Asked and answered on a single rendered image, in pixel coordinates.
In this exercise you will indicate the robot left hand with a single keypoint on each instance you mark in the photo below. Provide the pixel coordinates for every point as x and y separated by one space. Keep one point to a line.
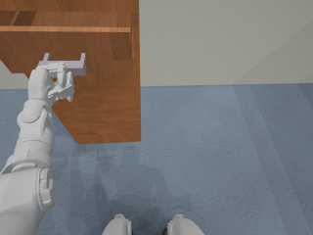
42 87

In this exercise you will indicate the robot left forearm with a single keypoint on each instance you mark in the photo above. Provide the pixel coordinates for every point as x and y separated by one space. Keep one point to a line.
35 142

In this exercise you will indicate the left robot upper arm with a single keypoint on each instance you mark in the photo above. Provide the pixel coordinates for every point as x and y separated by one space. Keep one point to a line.
25 195

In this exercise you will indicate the robot left shin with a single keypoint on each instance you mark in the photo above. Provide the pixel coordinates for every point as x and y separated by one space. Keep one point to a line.
119 216

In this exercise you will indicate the robot left thigh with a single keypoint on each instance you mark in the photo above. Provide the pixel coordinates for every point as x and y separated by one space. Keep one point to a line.
119 226

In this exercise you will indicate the drawer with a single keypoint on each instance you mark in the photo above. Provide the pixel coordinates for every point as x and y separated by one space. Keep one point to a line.
105 38

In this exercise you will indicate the handle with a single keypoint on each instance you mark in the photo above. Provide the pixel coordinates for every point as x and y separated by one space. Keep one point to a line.
76 67

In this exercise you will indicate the cabinet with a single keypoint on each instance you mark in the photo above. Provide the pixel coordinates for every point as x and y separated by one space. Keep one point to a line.
106 106

